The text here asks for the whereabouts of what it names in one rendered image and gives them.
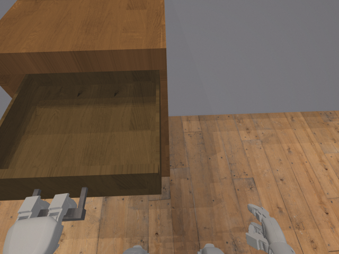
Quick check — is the right robot shin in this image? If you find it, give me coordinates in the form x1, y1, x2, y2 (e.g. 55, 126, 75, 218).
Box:
204, 243, 214, 248

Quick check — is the drawer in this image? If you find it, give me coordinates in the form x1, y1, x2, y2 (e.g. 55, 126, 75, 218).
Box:
0, 70, 162, 201

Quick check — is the right robot forearm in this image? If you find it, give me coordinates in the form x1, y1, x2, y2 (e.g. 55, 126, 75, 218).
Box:
268, 242, 296, 254

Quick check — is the robot right hand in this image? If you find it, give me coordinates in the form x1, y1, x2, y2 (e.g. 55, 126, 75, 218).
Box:
246, 204, 287, 253

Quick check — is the robot left hand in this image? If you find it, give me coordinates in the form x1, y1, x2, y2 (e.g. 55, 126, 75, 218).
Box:
3, 193, 77, 254

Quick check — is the cabinet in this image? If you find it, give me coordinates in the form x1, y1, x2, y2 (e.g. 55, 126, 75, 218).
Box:
0, 0, 170, 177

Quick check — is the handle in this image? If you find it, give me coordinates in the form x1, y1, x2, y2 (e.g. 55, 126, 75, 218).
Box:
24, 187, 88, 221

